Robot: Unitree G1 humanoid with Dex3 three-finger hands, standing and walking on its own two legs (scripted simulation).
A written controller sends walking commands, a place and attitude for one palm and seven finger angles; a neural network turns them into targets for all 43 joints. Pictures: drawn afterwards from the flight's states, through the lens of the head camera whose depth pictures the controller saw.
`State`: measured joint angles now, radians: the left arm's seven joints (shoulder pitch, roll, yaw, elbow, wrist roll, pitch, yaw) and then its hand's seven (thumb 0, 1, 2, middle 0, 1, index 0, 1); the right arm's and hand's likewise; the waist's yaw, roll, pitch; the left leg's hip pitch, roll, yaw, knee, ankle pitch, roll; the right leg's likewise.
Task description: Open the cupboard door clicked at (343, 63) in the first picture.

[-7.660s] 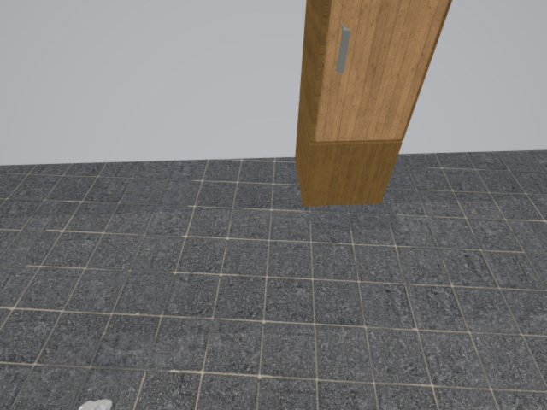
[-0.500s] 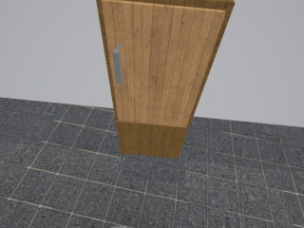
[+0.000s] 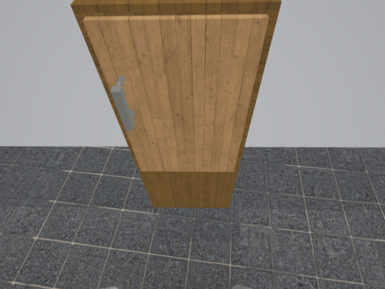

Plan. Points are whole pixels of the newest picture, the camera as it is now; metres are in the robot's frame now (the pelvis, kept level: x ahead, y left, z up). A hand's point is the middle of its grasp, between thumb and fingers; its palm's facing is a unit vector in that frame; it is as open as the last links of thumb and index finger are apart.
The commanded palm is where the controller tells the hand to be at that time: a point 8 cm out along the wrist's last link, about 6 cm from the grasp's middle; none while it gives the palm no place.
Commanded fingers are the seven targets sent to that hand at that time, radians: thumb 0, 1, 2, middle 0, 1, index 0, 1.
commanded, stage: come to a stop and stand still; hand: left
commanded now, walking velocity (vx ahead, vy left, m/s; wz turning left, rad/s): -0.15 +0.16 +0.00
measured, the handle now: (125, 104) +0.54 +0.19 +0.05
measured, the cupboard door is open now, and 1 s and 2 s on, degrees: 0 0 0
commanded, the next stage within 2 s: look again from close up in 0.76 s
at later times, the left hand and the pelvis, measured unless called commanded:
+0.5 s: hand out of the picture -0.03 +0.27 -0.15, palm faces +0.01 -0.96 -0.28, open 7.4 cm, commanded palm none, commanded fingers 0.00 0.90 0.90 -0.20 -0.30 -0.20 -0.30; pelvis -0.06 +0.07 +0.00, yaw -3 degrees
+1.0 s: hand out of the picture -0.01 +0.23 -0.16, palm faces -0.01 -0.98 -0.20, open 7.3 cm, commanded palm none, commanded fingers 0.00 0.90 0.90 -0.20 -0.30 -0.20 -0.30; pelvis -0.03 +0.06 +0.01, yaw -3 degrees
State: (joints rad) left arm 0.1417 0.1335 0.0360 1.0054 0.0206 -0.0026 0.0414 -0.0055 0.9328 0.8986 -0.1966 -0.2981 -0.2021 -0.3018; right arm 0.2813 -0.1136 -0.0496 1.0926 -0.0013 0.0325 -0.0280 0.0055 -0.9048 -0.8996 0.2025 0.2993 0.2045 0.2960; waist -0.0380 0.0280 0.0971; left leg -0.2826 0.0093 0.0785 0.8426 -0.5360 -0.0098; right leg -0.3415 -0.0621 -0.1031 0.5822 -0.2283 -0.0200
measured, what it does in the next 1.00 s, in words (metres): steps on the spot: left foot, then right foot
